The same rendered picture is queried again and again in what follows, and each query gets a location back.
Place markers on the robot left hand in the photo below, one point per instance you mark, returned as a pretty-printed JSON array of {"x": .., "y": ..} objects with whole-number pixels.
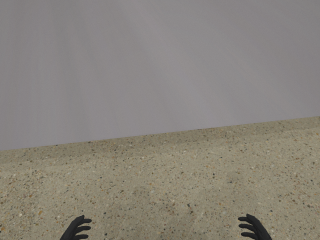
[{"x": 73, "y": 229}]

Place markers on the robot right hand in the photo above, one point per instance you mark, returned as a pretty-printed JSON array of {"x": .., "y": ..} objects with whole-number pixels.
[{"x": 260, "y": 233}]

